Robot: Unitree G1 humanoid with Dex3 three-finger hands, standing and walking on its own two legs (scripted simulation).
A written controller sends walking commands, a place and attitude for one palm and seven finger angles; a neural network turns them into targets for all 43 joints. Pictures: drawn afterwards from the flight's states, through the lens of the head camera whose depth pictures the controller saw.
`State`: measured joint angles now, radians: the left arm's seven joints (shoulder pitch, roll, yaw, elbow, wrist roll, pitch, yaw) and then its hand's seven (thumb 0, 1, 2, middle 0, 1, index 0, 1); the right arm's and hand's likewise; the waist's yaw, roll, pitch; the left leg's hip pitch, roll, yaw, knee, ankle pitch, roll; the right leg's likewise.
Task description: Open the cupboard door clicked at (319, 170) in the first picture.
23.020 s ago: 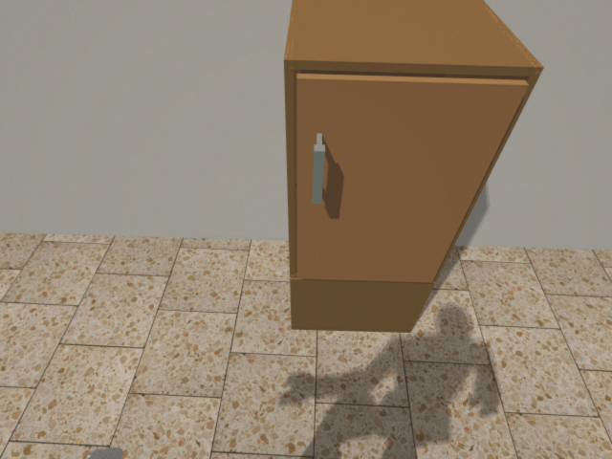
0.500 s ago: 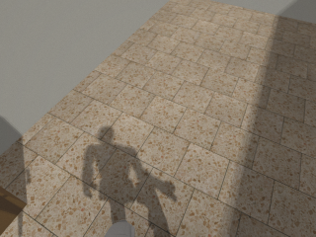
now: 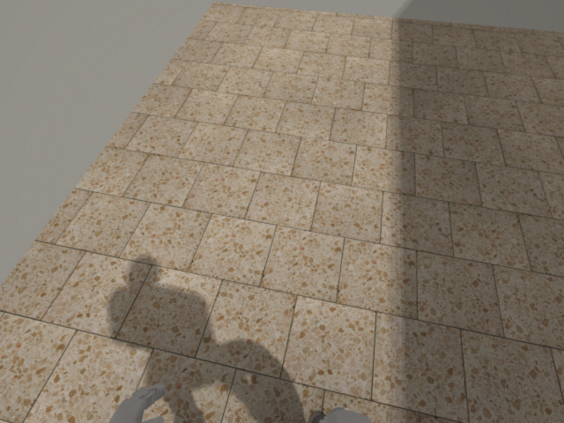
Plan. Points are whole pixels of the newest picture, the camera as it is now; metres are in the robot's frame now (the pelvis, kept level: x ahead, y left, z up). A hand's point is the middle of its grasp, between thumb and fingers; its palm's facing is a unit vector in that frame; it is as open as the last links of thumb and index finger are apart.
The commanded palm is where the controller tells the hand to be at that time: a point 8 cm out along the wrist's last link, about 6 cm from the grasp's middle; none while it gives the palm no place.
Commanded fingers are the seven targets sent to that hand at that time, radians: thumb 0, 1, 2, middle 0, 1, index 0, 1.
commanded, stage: walk to a spot facing it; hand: left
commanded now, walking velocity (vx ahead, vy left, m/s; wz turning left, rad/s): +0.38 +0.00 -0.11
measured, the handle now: out of the picture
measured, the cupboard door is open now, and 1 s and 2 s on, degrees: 48 48 48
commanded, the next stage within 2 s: turn to face it in 0.44 s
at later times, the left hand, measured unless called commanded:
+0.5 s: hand (182, 400) +0.18 +0.18 -0.19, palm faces +0.07 -0.98 -0.16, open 7.3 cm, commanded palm none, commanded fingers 0.00 0.90 0.90 -0.20 -0.30 -0.20 -0.30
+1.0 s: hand (203, 269) +0.42 +0.17 -0.17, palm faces +0.27 -0.94 -0.20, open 7.3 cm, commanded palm none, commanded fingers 0.00 0.90 0.90 -0.20 -0.30 -0.20 -0.30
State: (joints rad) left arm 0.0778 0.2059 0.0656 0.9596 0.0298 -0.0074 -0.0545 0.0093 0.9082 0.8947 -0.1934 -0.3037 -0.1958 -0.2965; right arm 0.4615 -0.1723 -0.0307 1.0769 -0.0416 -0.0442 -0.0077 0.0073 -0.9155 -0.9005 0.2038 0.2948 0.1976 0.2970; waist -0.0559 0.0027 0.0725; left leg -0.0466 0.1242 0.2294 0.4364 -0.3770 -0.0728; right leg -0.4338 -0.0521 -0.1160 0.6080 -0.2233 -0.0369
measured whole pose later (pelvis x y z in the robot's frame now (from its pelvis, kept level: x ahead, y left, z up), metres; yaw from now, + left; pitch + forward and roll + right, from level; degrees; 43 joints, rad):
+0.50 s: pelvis +0.23 +0.00 -0.01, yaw -1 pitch -2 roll +0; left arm 0.37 0.18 0.05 1.13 0.01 -0.03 -0.01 0.01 0.91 0.89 -0.20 -0.30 -0.20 -0.30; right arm 0.11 -0.17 -0.04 0.97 -0.04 -0.07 0.01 0.00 -0.91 -0.90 0.20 0.29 0.19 0.30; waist 0.03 -0.03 0.08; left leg -0.40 0.07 0.15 0.64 -0.19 0.05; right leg -0.21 -0.01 -0.07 1.01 -0.50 -0.03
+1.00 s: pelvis +0.39 -0.03 +0.00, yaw +14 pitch +1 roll +1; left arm 0.17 0.19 0.07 0.96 0.02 -0.02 0.02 0.00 0.93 0.89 -0.20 -0.30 -0.20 -0.30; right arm 0.23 -0.19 -0.06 1.01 -0.02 0.04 0.02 0.01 -0.91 -0.90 0.20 0.29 0.19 0.30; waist -0.02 -0.06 0.08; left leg -0.41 0.05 0.13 0.76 -0.40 -0.05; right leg -0.22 -0.16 -0.25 0.56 -0.33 0.02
